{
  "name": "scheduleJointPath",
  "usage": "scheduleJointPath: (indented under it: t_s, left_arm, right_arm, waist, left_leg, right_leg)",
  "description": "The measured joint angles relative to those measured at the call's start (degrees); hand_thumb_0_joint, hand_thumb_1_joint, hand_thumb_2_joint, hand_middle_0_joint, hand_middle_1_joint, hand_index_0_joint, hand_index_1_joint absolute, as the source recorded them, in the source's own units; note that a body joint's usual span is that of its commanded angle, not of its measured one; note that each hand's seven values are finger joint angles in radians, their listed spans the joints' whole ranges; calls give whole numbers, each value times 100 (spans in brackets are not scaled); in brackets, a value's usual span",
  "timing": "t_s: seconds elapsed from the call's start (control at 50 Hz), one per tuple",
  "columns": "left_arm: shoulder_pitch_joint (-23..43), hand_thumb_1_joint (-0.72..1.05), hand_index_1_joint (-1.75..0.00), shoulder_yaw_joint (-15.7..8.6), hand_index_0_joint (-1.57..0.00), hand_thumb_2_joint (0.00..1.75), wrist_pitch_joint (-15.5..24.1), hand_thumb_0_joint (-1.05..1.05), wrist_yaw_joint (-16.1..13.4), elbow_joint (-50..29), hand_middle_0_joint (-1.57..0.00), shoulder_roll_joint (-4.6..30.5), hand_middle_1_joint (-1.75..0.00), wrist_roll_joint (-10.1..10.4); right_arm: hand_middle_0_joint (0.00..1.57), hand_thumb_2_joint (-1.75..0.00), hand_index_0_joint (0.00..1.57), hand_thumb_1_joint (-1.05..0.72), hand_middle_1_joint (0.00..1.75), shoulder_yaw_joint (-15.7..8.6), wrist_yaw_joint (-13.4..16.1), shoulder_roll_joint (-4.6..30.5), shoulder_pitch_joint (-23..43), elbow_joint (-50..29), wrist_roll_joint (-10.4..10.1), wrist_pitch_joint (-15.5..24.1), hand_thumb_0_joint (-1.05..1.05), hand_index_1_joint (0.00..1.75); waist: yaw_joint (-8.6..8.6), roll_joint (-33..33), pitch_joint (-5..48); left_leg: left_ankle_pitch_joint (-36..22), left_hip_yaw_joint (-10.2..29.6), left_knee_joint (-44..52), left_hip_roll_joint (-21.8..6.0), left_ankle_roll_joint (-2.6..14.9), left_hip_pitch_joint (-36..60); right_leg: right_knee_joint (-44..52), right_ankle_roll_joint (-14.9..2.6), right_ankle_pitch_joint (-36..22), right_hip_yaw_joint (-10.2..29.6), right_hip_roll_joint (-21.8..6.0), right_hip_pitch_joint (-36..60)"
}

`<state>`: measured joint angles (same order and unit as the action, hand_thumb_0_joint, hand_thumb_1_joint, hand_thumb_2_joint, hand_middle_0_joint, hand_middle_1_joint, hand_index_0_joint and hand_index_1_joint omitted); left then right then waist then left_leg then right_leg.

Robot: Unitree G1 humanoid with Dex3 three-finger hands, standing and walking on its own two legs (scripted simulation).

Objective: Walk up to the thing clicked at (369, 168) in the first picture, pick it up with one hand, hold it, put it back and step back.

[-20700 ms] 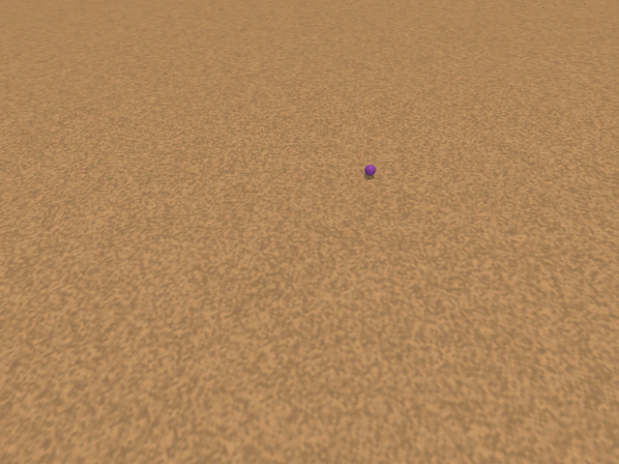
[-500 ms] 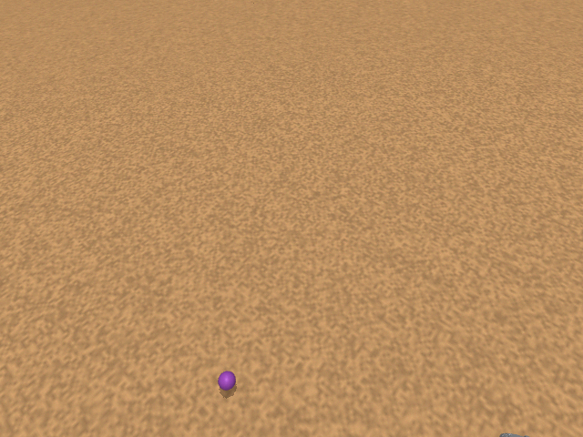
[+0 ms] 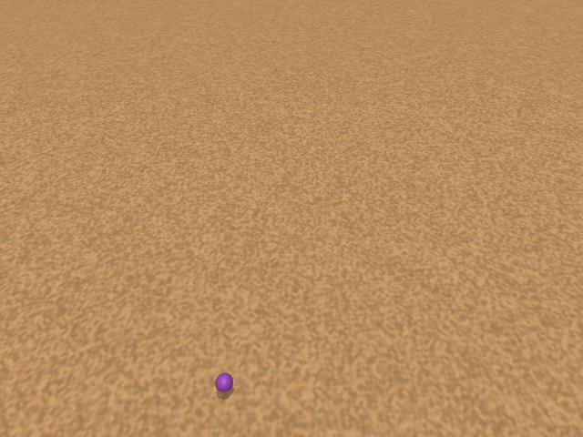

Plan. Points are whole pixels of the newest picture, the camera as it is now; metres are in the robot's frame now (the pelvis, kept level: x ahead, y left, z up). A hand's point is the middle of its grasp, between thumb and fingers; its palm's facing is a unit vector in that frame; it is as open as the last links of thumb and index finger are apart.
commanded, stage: walk up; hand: left
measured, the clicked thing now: (224, 382) +0.42 +0.25 -0.75
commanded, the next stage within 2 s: stand in 1.74 s
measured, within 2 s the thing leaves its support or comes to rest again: neither
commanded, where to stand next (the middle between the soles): +0.04 +0.01 m, yaw +1 degrees
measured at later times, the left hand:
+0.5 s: hand out of the picture +0.07 +0.26 -0.17, palm faces +0.03 -0.93 -0.37, open 7.4 cm
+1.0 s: hand out of the picture +0.03 +0.25 -0.17, palm faces -0.02 -0.94 -0.34, open 7.4 cm
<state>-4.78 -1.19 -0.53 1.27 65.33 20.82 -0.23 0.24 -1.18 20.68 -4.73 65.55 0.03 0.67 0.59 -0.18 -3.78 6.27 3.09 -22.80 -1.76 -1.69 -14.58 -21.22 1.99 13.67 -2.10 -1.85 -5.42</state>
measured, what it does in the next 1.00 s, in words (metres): steps on the spot: left foot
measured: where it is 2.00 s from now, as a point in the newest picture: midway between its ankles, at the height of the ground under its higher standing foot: outside the picture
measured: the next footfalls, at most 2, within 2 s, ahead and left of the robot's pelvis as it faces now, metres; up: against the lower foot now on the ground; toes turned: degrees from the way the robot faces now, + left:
left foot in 0.78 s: +0.00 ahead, +0.11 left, +0.00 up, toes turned +2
right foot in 1.02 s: +0.03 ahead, -0.14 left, +0.00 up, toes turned +2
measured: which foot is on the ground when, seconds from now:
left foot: down 0.00-0.56, up 0.58-0.76, down 0.78-1.00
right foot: down 0.00-0.78, up 0.80-1.00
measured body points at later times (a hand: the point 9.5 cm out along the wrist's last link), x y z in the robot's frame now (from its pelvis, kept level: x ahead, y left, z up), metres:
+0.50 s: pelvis -0.02 -0.01 -0.01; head +0.03 -0.01 +0.43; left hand +0.07 +0.31 -0.14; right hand +0.11 -0.32 -0.14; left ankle +0.07 +0.13 -0.74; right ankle -0.02 -0.14 -0.74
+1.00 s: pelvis -0.04 -0.02 -0.01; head -0.02 -0.01 +0.44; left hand +0.03 +0.30 -0.14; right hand +0.00 -0.32 -0.14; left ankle -0.07 +0.11 -0.74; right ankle -0.01 -0.14 -0.73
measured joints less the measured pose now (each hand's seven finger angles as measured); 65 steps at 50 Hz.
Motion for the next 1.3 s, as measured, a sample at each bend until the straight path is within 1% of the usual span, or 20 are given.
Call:
scheduleJointPath:
  t_s: [0.32, 0.44, 0.52, 0.56, 0.62, 0.68, 0.72, 0.76, 0.8, 0.86, 0.92, 0.98, 1.0, 1.04, 1.08, 1.12, 1.16, 1.2, 1.24, 1.3]
  left_arm:
    - [-108, 91, -30, -26, -20, 89, -9, 0, -20, 22, -21, -46, -30, -7]
    - [62, 91, -30, -143, -20, 89, -170, 0, -75, -404, -21, 51, -30, 60]
    - [109, 91, -30, -211, -20, 89, -277, 0, -80, -715, -21, 165, -30, 29]
    - [73, 91, -30, -245, -20, 89, -302, 0, -70, -831, -21, 177, -30, -6]
    - [-30, 91, -30, -267, -20, 89, -312, 0, -54, -978, -21, 142, -30, -132]
    - [-85, 91, -30, -258, -20, 89, -322, 0, -88, -1070, -21, 58, -30, -243]
    - [-122, 91, -30, -241, -20, 89, -266, 0, -97, -1114, -21, 40, -30, -303]
    - [-192, 91, -30, -212, -20, 89, -214, 0, -65, -1190, -21, 44, -30, -311]
    - [-231, 91, -30, -202, -20, 89, -211, 0, -54, -1247, -21, 105, -30, -254]
    - [-358, 91, -30, -184, -20, 89, -203, 0, -54, -1149, -21, 91, -30, -190]
    - [-503, 91, -30, -179, -20, 89, -149, 0, -7, -1050, -21, 119, -30, -110]
    - [-636, 91, -30, -168, -20, 89, -98, 0, 20, -975, -21, 125, -30, -96]
    - [-665, 91, -30, -165, -20, 89, -72, 0, 16, -953, -21, 125, -30, -94]
    - [-665, 91, -30, -175, -20, 89, 3, 0, -23, -889, -21, 93, -30, -97]
    - [-619, 91, -30, -150, -20, 89, 73, 0, -55, -845, -21, 13, -30, -102]
    - [-588, 91, -30, -102, -20, 89, 109, 0, -44, -860, -21, -40, -30, -102]
    - [-540, 91, -30, -55, -20, 89, 141, 0, -47, -887, -21, -104, -30, -105]
    - [-479, 91, -30, -14, -20, 89, 168, 0, -52, -902, -21, -143, -30, -94]
    - [-389, 91, -30, 19, -20, 89, 150, 0, -53, -882, -21, -158, -30, -46]
    - [-272, 91, -30, 35, -20, 89, 99, 0, -60, -764, -21, -178, -30, 28]
  right_arm:
    - [21, -90, 20, -90, 30, 6, 16, -77, 214, -48, -26, -40, 0, 30]
    - [21, -90, 20, -90, 30, -130, 35, 25, 390, -400, -82, -178, 0, 30]
    - [21, -90, 20, -90, 30, -228, 62, 132, 438, -679, -47, -328, 0, 30]
    - [21, -90, 20, -90, 30, -284, 70, 203, 417, -808, -14, -395, 0, 30]
    - [21, -90, 20, -90, 30, -368, 92, 265, 297, -970, 39, -488, 0, 30]
    - [20, -90, 20, -90, 30, -425, 64, 313, 65, -1133, -10, -439, 0, 30]
    - [20, -90, 20, -90, 30, -419, 33, 304, -150, -1147, -9, -334, 0, 30]
    - [20, -90, 20, -90, 30, -400, 10, 271, -429, -1081, 65, -229, 0, 30]
    - [20, -90, 20, -90, 30, -387, 45, 117, -620, -944, 221, -139, 0, 30]
    - [20, -90, 20, -90, 30, -282, 14, -49, -887, -842, 252, -48, 0, 30]
    - [21, -90, 20, -90, 30, -205, 31, -146, -1052, -841, 226, 65, 1, 30]
    - [21, -90, 21, -90, 30, -193, 31, -134, -1063, -893, 206, 84, 1, 30]
    - [21, -90, 21, -90, 30, -191, 33, -114, -1041, -917, 193, 67, 1, 30]
    - [21, -90, 21, -90, 30, -189, 50, -54, -950, -944, 133, 10, 1, 30]
    - [21, -90, 21, -90, 30, -191, 87, -2, -836, -939, 51, -66, 1, 30]
    - [21, -90, 20, -90, 30, -190, 105, 32, -740, -919, 25, -108, 1, 30]
    - [21, -90, 20, -90, 30, -185, 100, 87, -647, -894, 16, -108, 1, 30]
    - [21, -90, 20, -90, 30, -181, 92, 125, -558, -863, 21, -71, 1, 30]
    - [20, -90, 20, -90, 30, -188, 92, 137, -469, -817, 47, -21, 1, 30]
    - [20, -90, 20, -90, 30, -162, 71, 67, -341, -683, 46, -4, 0, 30]
  waist:
    - [-95, 65, 17]
    - [-90, 79, -287]
    - [-94, 79, -422]
    - [-79, 137, -449]
    - [-127, 48, -504]
    - [-122, -20, -535]
    - [-87, -48, -474]
    - [-34, -80, -335]
    - [-33, -344, -322]
    - [47, -369, -228]
    - [89, -356, -163]
    - [118, -249, -127]
    - [116, -203, -121]
    - [94, -58, -163]
    - [107, 122, -196]
    - [55, 135, -144]
    - [16, 168, -102]
    - [-9, 191, -73]
    - [-21, 194, -60]
    - [-56, 106, 7]
  left_leg:
    - [32, 99, 1, 34, -14, 35]
    - [105, 141, -468, 52, -13, -393]
    - [195, 173, -933, 50, -25, -800]
    - [294, 228, -1243, 40, 51, -1025]
    - [1615, 273, -2634, 358, 205, -1430]
    - [2093, 123, -3787, 525, 246, -1471]
    - [2178, -83, -3304, 390, 236, -1053]
    - [2033, -256, -1980, 268, 207, -348]
    - [1493, -384, -1423, 427, 225, -29]
    - [1425, -334, -1300, 385, 279, 117]
    - [1296, -335, -968, 283, 230, 345]
    - [1293, -373, -852, 142, 159, 476]
    - [1334, -390, -894, 94, 128, 483]
    - [1479, -389, -1101, -38, 52, 466]
    - [1663, -253, -1374, -111, 122, 368]
    - [2153, -207, -1618, 22, 215, 249]
    - [2269, -209, -1629, 92, 272, 184]
    - [1934, -227, -1235, 95, 283, 234]
    - [1007, -232, -727, 84, 189, 366]
    - [867, -287, -464, 115, 95, 522]
  right_leg:
    - [47, -8, 49, -107, -17, 102]
    - [-709, -60, 291, -121, -30, -440]
    - [-1429, -179, 529, -122, -21, -954]
    - [-1731, -210, 631, -162, 7, -1157]
    - [-2007, -228, 695, -97, -119, -1334]
    - [-1937, -218, 575, -41, -237, -1410]
    - [-1881, -169, 520, -58, -271, -1459]
    - [-1982, -131, 586, -122, -321, -1526]
    - [-2407, -189, 987, 80, -438, -1638]
    - [-2892, -251, 1554, 538, -19, -1710]
    - [-2784, -261, 1336, 655, 144, -1655]
    - [-2121, -246, 1106, 489, 136, -1388]
    - [-1786, -255, 935, 418, 136, -1239]
    - [-1156, -260, 98, 333, 221, -946]
    - [-1086, -271, 70, 238, 318, -858]
    - [-1068, -296, 132, 261, 267, -849]
    - [-979, -286, 117, 262, 218, -807]
    - [-933, -261, 104, 247, 190, -781]
    - [-975, -221, 134, 237, 174, -783]
    - [-758, -167, 44, 291, 135, -657]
